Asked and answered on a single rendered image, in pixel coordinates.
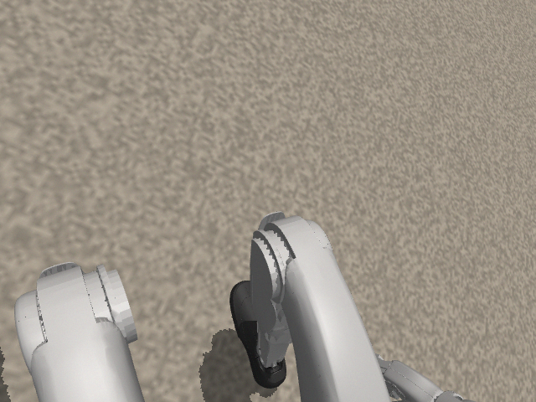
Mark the right robot hand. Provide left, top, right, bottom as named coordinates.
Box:
left=375, top=353, right=444, bottom=402

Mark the right robot foot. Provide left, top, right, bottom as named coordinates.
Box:
left=229, top=281, right=286, bottom=389

